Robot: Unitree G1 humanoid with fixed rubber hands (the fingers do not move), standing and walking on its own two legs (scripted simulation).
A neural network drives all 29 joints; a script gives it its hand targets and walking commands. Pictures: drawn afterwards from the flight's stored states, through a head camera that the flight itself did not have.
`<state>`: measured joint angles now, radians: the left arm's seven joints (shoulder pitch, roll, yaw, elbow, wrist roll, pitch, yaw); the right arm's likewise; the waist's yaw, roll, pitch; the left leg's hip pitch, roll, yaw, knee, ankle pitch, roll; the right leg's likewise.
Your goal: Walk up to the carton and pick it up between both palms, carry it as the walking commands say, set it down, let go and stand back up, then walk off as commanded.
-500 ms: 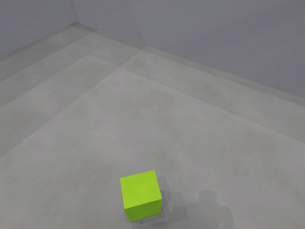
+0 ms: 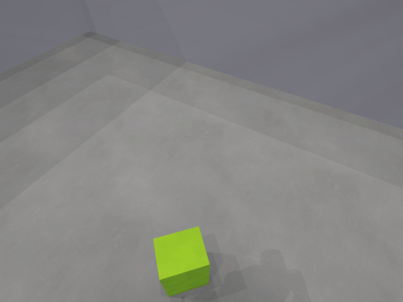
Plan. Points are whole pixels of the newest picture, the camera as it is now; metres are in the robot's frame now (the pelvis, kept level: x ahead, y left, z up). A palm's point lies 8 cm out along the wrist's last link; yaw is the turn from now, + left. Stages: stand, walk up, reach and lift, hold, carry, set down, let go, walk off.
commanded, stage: walk up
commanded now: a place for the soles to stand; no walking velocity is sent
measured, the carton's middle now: (183, 263) +0.37 +0.09 -0.62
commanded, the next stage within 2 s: reach and lift in 0.64 s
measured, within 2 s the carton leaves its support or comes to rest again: neither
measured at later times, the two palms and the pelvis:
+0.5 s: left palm out of the picture +0.04 +0.26 -0.12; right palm out of the picture +0.02 -0.27 -0.13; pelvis +0.01 -0.01 +0.00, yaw -1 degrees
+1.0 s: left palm out of the picture +0.11 +0.27 -0.11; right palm (302, 280) +0.18 -0.21 -0.12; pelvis -0.01 +0.01 -0.02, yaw +9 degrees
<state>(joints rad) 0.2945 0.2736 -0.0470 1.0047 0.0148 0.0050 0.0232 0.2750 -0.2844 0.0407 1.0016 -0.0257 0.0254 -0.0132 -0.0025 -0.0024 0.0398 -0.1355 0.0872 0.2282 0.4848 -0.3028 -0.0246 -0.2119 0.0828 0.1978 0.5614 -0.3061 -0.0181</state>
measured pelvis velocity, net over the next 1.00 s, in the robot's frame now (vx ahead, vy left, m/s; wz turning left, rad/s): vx -0.01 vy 0.01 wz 0.17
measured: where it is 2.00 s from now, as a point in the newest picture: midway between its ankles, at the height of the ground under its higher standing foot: outside the picture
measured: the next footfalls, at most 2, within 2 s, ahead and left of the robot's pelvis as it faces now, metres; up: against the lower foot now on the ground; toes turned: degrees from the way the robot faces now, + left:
none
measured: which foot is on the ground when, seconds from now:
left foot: down 0.00-1.00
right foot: down 0.00-1.00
